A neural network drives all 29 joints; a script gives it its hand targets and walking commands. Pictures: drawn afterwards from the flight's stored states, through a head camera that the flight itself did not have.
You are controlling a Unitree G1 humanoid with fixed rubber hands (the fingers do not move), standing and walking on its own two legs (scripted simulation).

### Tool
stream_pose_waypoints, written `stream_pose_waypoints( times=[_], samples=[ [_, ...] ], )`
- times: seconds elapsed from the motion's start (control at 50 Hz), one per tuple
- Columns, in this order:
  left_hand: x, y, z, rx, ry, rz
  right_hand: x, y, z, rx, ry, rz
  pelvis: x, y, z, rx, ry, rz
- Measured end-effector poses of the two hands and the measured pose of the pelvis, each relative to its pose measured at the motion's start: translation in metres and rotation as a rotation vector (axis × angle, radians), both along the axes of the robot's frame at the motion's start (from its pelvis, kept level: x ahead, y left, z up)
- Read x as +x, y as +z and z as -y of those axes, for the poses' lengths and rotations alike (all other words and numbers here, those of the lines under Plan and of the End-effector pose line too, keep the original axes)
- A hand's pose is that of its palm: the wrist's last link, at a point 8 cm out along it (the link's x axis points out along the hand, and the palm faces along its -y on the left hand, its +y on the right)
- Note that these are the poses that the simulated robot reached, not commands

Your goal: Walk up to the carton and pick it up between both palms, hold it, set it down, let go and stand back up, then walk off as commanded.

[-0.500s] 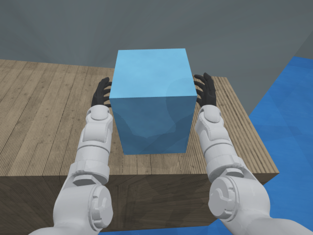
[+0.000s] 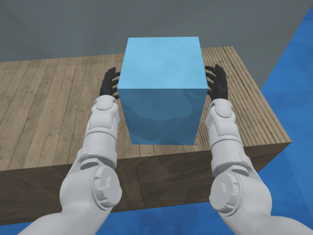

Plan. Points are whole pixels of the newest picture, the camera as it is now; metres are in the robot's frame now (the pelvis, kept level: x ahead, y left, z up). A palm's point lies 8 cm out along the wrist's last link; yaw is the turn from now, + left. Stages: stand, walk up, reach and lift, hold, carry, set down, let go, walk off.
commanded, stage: set down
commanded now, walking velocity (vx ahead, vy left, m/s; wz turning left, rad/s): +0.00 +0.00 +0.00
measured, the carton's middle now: (162, 94) +0.49 -0.05 +0.05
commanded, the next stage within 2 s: none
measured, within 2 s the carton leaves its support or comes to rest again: rests again in 0.14 s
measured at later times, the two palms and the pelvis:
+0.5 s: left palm (102, 91) +0.46 +0.11 +0.11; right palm (209, 97) +0.42 -0.17 +0.10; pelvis +0.04 +0.02 +0.00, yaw +0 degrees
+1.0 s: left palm (103, 94) +0.45 +0.11 +0.11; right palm (210, 100) +0.41 -0.17 +0.09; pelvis +0.03 +0.01 +0.00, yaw +1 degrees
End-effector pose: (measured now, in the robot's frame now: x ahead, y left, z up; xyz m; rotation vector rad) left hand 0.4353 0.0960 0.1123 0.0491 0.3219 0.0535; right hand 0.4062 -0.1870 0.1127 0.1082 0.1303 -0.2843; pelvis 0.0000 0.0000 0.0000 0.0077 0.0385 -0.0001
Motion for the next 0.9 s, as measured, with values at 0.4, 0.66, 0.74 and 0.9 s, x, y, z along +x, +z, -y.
stream_pose_waypoints(
  times=[0.4,0.66,0.74,0.9],
  samples=[
    [0.026,0.000,-0.016,0.074,-0.036,0.058,0.014,-0.010,-0.018,0.011,-0.024,0.020,0.042,-0.002,-0.012,-0.026,0.009,0.026],
    [0.021,-0.009,-0.016,-0.010,-0.008,0.100,0.014,-0.010,-0.016,-0.073,-0.005,0.025,0.033,-0.001,-0.010,-0.024,0.003,0.014],
    [0.020,-0.010,-0.015,-0.009,-0.002,0.106,0.011,-0.011,-0.016,-0.077,0.000,0.010,0.032,-0.001,-0.004,-0.025,0.004,0.010],
    [0.018,-0.008,-0.014,0.036,-0.005,0.084,0.008,-0.015,-0.015,-0.035,0.004,0.019,0.034,-0.001,-0.001,-0.023,0.006,0.021]
  ],
)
